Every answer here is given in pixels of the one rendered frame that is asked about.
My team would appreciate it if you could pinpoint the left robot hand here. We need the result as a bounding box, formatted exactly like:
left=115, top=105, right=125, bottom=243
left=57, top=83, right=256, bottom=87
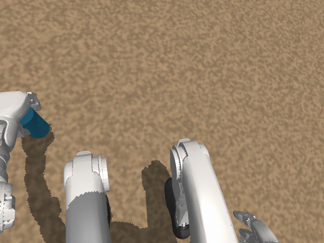
left=0, top=91, right=42, bottom=138

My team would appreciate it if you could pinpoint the right robot hand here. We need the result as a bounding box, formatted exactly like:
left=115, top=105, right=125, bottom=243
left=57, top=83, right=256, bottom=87
left=233, top=211, right=278, bottom=243

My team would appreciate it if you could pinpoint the right robot foot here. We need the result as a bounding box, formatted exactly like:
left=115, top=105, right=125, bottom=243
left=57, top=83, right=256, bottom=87
left=165, top=178, right=190, bottom=239

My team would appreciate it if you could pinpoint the left robot arm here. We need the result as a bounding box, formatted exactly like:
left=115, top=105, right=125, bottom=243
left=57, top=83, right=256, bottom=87
left=0, top=116, right=19, bottom=233

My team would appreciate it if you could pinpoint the can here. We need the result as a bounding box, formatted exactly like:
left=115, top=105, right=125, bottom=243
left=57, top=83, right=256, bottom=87
left=20, top=107, right=50, bottom=139

